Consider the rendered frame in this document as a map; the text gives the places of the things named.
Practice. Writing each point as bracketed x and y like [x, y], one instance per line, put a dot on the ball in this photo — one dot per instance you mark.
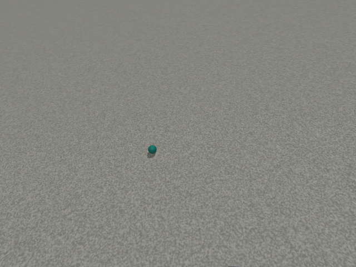
[152, 149]

